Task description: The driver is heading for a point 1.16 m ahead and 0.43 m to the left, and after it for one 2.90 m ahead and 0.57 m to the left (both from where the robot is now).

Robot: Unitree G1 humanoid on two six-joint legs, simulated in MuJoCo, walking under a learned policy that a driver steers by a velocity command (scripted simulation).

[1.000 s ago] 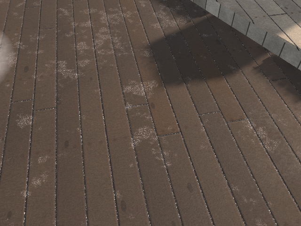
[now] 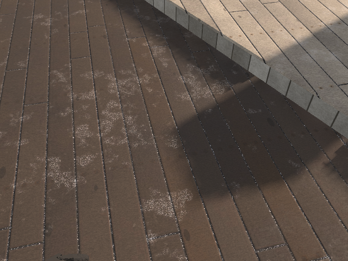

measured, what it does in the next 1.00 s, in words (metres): walks ahead, turning left: right foot, then left foot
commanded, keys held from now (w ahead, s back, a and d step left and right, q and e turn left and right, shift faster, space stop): w+q+shift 0.88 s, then w+e+shift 0.12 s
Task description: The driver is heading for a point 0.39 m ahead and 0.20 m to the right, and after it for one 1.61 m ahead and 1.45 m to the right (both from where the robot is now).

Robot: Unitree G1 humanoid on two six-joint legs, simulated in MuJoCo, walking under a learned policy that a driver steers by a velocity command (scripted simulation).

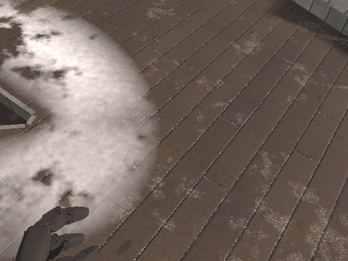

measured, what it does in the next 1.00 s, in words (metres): walks ahead, turning right: right foot, then left foot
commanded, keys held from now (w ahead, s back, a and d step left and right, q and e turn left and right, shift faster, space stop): w+e+shift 0.20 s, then e+shift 0.80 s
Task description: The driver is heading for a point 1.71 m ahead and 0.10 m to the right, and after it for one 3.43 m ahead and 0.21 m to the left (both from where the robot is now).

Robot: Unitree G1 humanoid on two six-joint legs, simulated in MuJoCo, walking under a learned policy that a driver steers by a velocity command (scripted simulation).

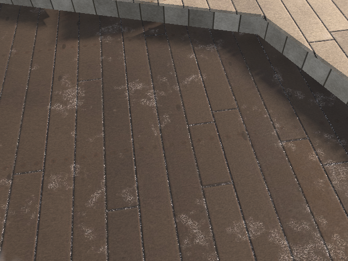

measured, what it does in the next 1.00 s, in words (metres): steps on the spot, turning right: right foot, then left foot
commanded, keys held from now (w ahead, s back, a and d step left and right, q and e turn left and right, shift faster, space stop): e+shift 0.40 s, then shift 0.50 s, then q+shift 0.10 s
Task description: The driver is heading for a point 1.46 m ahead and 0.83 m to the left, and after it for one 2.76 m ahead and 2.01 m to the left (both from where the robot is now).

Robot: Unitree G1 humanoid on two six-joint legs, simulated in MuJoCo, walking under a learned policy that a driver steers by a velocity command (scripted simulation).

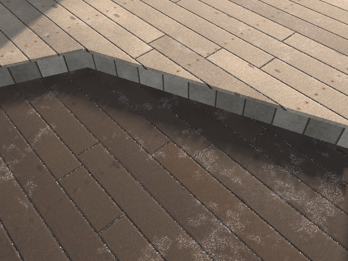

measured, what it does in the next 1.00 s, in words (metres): walks ahead, turning left: left foot, then right foot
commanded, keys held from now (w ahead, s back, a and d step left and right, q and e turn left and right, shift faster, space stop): q+shift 0.16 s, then w+q+shift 0.78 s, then w+shift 0.02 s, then w+e+shift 0.04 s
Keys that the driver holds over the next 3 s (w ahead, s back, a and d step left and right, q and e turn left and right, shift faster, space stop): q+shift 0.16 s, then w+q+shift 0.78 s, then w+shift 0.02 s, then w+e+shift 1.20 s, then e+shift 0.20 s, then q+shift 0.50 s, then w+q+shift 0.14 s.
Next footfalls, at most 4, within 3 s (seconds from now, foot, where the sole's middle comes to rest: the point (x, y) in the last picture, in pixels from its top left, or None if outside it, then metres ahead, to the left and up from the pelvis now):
0.32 left None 0.01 0.14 -0.77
0.74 right None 0.51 0.16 -0.77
1.18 left None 0.53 0.70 -0.77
1.66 right None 0.98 0.85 -0.77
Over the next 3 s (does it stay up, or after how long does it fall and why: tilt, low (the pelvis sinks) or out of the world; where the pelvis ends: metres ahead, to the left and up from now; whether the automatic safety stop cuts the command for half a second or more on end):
stays up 1.55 1.05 0.01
